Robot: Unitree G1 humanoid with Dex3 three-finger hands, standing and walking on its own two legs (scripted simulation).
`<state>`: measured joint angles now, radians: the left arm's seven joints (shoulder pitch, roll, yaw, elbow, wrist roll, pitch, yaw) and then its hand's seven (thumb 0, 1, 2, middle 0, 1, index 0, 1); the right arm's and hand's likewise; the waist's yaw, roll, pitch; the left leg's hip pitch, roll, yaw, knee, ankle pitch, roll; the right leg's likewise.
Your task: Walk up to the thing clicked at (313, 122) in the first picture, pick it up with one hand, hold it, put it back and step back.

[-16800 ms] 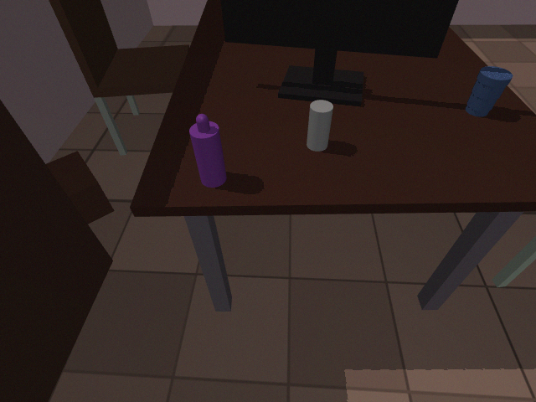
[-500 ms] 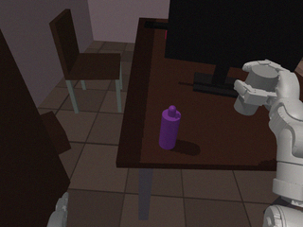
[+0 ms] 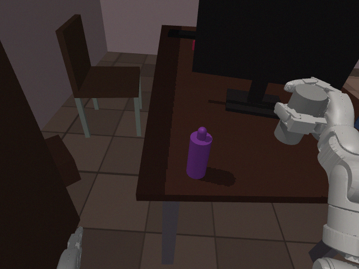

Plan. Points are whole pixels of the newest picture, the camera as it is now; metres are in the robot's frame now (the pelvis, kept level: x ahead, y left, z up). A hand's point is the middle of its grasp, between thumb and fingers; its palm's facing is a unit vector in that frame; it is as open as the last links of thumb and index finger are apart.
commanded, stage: hold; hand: right
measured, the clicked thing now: (297, 115) +0.34 -0.20 +0.25
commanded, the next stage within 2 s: crouch in 1.86 s
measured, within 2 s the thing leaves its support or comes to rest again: neither
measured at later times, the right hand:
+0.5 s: hand (297, 113) +0.33 -0.19 +0.26, palm faces +0.25 +0.97 +0.00, open 7.0 cm
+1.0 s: hand (293, 108) +0.34 -0.19 +0.26, palm faces +0.23 +0.97 +0.00, open 7.0 cm
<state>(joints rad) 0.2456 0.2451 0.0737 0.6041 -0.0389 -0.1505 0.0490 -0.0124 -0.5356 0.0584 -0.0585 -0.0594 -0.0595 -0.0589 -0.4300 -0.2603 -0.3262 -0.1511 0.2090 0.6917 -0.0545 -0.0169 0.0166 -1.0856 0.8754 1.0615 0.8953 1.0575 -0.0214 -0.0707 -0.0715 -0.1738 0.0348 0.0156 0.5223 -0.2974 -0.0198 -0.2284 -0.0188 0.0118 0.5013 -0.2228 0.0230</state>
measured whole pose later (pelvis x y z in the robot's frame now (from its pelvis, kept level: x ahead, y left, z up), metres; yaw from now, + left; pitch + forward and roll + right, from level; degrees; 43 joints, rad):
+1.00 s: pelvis +0.00 +0.00 +0.00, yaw +0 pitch -3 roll +0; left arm 0.24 0.25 0.07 0.63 -0.03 -0.16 0.06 -0.01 -0.54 0.06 -0.06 -0.06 -0.06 -0.06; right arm -0.46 -0.27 -0.33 -0.11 0.21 0.70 -0.06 -0.02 0.02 -1.09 0.88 1.06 0.90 1.06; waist -0.02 -0.07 -0.06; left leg -0.18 0.03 0.01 0.53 -0.29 -0.02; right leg -0.23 -0.02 0.01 0.50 -0.22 0.02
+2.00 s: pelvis +0.00 +0.00 +0.00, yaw +0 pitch -3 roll +0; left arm 0.24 0.25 0.07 0.64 -0.03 -0.17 0.07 -0.01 -0.53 0.06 -0.06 -0.06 -0.06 -0.06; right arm -0.54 -0.30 -0.34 -0.01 0.20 0.70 -0.06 -0.02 0.02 -1.09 0.87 1.06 0.90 1.06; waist -0.02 -0.07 -0.07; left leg -0.18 0.03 0.02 0.53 -0.29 -0.01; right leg -0.23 -0.02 0.01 0.50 -0.21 0.03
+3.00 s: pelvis +0.00 -0.01 -0.01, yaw +2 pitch +8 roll +1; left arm 0.24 0.21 0.01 0.57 0.00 -0.16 0.05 -0.01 -0.53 0.06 -0.06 -0.05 -0.06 -0.05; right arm -0.82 -0.51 -0.43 0.97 0.09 -0.06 0.01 -0.01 0.02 -1.09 0.88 1.05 0.90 1.04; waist 0.10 0.00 -0.06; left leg -0.44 0.00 -0.01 0.60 -0.30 -0.02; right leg -0.51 -0.05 -0.01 0.63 -0.27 0.02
